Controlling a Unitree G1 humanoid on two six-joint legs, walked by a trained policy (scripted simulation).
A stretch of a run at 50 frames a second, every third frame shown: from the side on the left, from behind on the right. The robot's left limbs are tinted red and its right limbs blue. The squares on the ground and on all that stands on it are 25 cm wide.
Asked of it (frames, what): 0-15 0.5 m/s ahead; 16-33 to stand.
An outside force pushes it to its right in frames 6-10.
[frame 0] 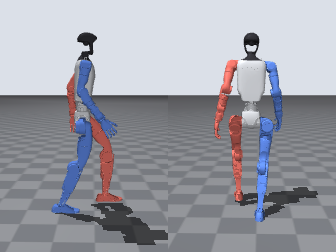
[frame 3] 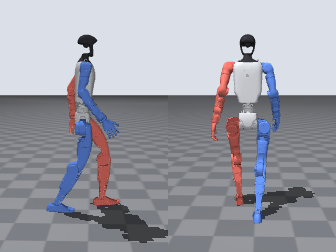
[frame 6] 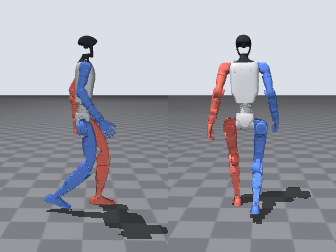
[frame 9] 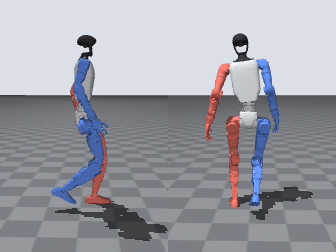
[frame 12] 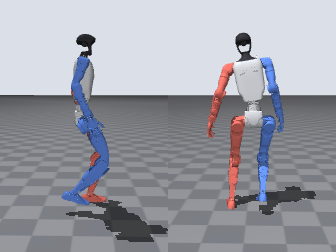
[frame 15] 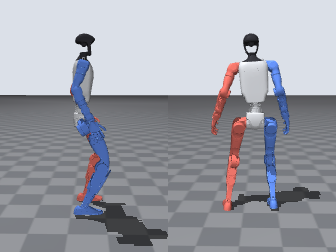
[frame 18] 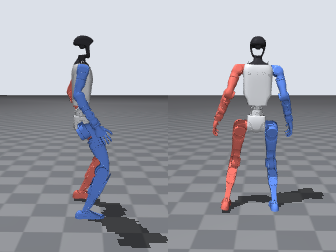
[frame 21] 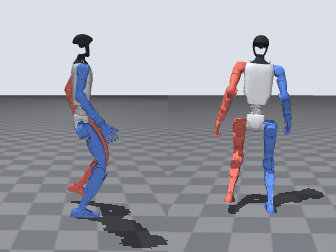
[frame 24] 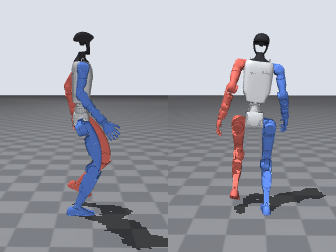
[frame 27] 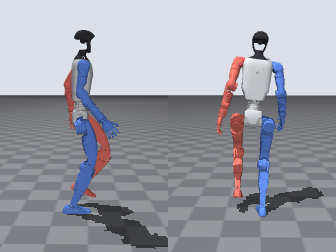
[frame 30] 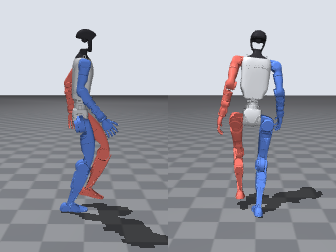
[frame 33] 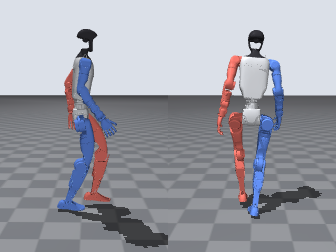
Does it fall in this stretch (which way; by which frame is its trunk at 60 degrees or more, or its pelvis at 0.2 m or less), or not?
no
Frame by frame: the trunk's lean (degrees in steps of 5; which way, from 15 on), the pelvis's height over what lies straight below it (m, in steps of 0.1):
0: 5, 0.8
3: 5, 0.8
6: 5, 0.7
9: 10, 0.8
12: 10, 0.8
15: 5, 0.8
18: 0, 0.7
21: 5, 0.7
24: 5, 0.8
27: 5, 0.8
30: 5, 0.8
33: 5, 0.8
